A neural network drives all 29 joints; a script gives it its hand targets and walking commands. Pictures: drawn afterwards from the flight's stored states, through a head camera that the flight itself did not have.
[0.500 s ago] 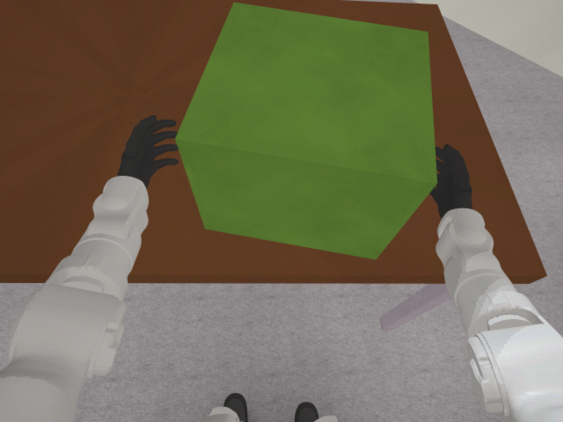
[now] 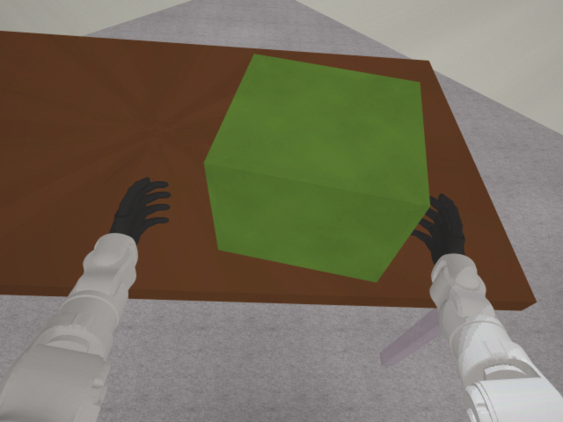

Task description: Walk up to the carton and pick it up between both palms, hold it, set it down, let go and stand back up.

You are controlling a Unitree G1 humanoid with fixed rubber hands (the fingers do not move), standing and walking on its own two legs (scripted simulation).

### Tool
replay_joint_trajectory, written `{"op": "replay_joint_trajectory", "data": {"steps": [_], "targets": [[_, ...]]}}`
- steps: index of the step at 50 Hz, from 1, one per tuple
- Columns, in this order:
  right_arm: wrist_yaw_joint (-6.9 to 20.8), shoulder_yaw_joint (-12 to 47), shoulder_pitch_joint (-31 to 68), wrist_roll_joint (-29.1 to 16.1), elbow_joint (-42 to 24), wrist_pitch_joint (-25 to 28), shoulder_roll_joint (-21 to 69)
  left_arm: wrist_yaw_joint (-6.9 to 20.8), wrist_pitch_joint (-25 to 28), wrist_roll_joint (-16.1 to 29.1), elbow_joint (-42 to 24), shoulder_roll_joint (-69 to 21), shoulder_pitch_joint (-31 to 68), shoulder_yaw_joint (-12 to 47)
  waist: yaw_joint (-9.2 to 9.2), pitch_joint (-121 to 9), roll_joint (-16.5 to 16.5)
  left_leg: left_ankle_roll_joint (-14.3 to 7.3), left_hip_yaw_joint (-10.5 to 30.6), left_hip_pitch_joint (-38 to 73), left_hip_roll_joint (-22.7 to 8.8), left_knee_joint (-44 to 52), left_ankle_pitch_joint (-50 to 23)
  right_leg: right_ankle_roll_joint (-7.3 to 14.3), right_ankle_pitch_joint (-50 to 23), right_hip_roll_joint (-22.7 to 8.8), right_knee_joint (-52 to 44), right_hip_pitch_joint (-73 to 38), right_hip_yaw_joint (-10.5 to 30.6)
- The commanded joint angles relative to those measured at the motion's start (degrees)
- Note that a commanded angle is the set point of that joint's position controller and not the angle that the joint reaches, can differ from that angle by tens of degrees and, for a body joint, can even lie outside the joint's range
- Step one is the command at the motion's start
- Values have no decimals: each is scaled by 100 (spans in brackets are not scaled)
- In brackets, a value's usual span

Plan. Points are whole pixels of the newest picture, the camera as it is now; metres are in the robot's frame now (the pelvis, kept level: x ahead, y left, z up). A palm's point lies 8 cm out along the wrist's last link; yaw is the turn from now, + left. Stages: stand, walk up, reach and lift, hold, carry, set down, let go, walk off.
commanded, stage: set down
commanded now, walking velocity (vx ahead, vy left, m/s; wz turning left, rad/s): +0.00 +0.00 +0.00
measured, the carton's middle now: (315, 168) +0.52 -0.07 +0.02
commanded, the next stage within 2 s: none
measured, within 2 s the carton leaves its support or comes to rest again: neither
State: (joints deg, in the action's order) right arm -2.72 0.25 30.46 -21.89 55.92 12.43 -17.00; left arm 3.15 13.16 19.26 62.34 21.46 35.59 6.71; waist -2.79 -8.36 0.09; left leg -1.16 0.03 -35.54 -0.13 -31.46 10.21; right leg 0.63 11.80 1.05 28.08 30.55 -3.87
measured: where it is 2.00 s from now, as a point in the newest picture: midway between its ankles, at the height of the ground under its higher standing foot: outside the picture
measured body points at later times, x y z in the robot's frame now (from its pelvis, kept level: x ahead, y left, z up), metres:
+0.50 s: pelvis +0.03 -0.01 +0.02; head +0.01 +0.02 +0.47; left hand +0.33 +0.21 +0.02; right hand +0.28 -0.26 +0.04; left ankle +0.04 +0.10 -0.73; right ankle +0.01 -0.12 -0.73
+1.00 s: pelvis +0.01 +0.00 +0.02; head -0.01 +0.01 +0.47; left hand +0.24 +0.24 +0.03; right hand +0.22 -0.23 +0.03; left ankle +0.04 +0.10 -0.73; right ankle +0.01 -0.12 -0.73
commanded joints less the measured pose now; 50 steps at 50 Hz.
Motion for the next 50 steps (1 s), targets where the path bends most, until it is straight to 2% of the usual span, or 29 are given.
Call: {"op": "replay_joint_trajectory", "data": {"steps": [1,2,4,5,6,7,8,11,12,13,14,15,17,20,23,27,29,31,32,33,34,35,36,37,38,42,45,48,50], "targets": [[-48,-116,13,-34,-1552,515,-1145,31,181,-250,-2471,672,179,-746,42,-3294,273,617,282,3757,44,142,-2567,-118,-2303,278,-505,-1136,118],[-94,-510,1065,227,-1220,463,-1292,90,75,-312,-2151,882,1409,-740,-227,-3210,412,661,212,3597,30,94,-2449,-95,-1785,334,-554,-702,80],[-115,-397,74,69,-1920,635,-1259,109,-16,-294,-3012,749,330,-733,-183,-3394,402,681,254,4045,40,28,-3292,-145,-2506,352,-582,-1110,74],[-124,-330,58,125,-1999,579,-1116,199,-83,-361,-2962,814,399,-891,-258,-3095,167,576,198,3800,103,113,-2950,-165,-2307,319,-733,-1290,195],[-106,-272,-67,65,-2095,611,-1095,195,-91,-392,-2946,764,117,-868,-145,-2948,176,584,191,3846,107,166,-3120,-162,-2486,341,-700,-1368,121],[-171,-327,205,193,-2302,569,-1082,295,-204,-415,-2608,831,316,-1026,-199,-2711,-195,470,157,3543,137,179,-2886,-201,-2471,313,-708,-1548,238],[-133,-358,0,129,-2653,589,-1123,253,-208,-356,-3234,790,4,-952,-70,-2837,22,527,160,3721,111,274,-2831,-149,-2331,346,-706,-1584,218],[-87,-244,-329,67,-2744,441,-959,261,-343,-420,-3064,733,-344,-1053,202,-1933,-8,493,45,3642,149,468,-2512,-102,-1957,281,-850,-1831,281],[-111,-293,-655,60,-2970,413,-935,297,-417,-327,-3347,673,-699,-963,65,-1838,-139,476,72,3761,158,481,-2636,-105,-2187,299,-887,-1941,252],[-92,-13,-1663,-88,-3299,453,-865,317,-466,-485,-3746,600,-1658,-1082,161,-1736,-200,485,81,4063,160,568,-2927,-114,-2541,343,-928,-2345,273],[-126,-230,-559,61,-3157,333,-936,292,-541,-398,-3484,725,-539,-1020,158,-1460,-43,477,1,3654,136,528,-2531,-53,-1946,328,-877,-1888,320],[-77,141,-2068,-149,-3401,316,-788,316,-618,-605,-3921,456,-2034,-1093,250,-1482,-30,481,2,4155,147,645,-2858,-45,-2397,347,-983,-2376,343],[-87,-39,-1187,52,-3378,56,-780,319,-748,-538,-3467,612,-1237,-1204,403,-959,23,444,-85,3637,182,818,-2195,13,-1637,276,-1076,-2181,428],[-107,-57,-2456,113,-3823,-111,-674,290,-872,-704,-4257,438,-2360,-1186,327,-549,51,411,-91,3908,177,959,-2166,28,-1808,209,-1233,-2479,472],[-172,-346,-1789,357,-4159,-297,-506,242,-830,-558,-4519,641,-1718,-1147,256,-224,86,346,-195,3390,229,1113,-1330,26,-1080,98,-1274,-2217,537],[-188,-556,-2309,692,-4725,-526,-266,32,-645,-353,-4887,935,-2041,-1140,387,-33,12,239,-228,3107,169,1281,-351,22,-219,-38,-1321,-2226,601],[-212,-548,-2098,712,-4932,-669,18,33,-621,-203,-4928,917,-1731,-923,239,-55,153,219,-178,3032,142,1256,-258,26,-189,-125,-1294,-2122,632],[-253,-478,-3102,685,-5184,-667,7,57,-632,-168,-5300,986,-2723,-979,307,-115,223,231,-221,3258,157,1215,-620,20,-524,-131,-1255,-2388,670],[-266,-594,-2464,706,-5302,-740,-72,-7,-598,-71,-5275,1045,-2166,-884,287,-49,141,228,-149,3042,122,1197,-353,33,-182,-152,-1217,-2130,702],[-263,-438,-3627,714,-5121,-760,34,-3,-594,-232,-5556,1001,-3224,-991,338,-107,229,270,-99,3520,121,1184,-875,49,-718,-102,-1269,-2438,625],[-286,-601,-2839,687,-4932,-803,-26,3,-620,-184,-5340,1007,-2466,-932,284,-61,481,333,-107,3305,136,1155,-643,111,-364,-141,-1274,-2174,699],[-258,-524,-3454,620,-5050,-862,60,4,-651,-192,-5454,911,-3121,-992,368,126,461,351,-127,3530,129,1205,-672,151,-345,-130,-1388,-2190,660],[-298,-676,-2708,718,-5199,-937,-70,27,-781,-148,-5358,932,-2491,-939,264,-103,405,316,-133,3394,87,1207,-434,134,-121,-100,-1339,-2020,651],[-291,-574,-3776,764,-5235,-957,87,62,-794,-268,-5445,781,-3469,-940,347,160,468,323,-61,3601,59,1282,-678,154,-354,-83,-1395,-2244,570],[-310,-801,-3171,877,-5565,-939,78,58,-806,-95,-5454,947,-3004,-993,311,24,125,265,-76,3362,35,1273,-463,113,-109,-87,-1405,-2195,593],[-354,-692,-3911,922,-5933,-951,186,39,-819,-183,-5635,840,-3897,-967,321,426,-188,234,-14,3502,13,1395,-381,59,53,-61,-1459,-2193,549],[-308,-684,-3508,916,-5744,-1140,206,9,-898,-178,-5674,864,-3430,-898,333,967,-21,261,4,3007,-52,1626,265,113,456,-95,-1510,-2223,629],[-258,-682,-4005,910,-6263,-1170,142,24,-899,-209,-6013,688,-4095,-917,449,849,-258,320,-58,3220,-103,1640,-321,143,56,-30,-1590,-2475,598],[-173,-679,-4111,888,-6189,-1194,41,-78,-859,-266,-6364,624,-4205,-804,448,1017,71,354,-7,3379,-117,1680,-240,199,183,-19,-1553,-2176,584]]}}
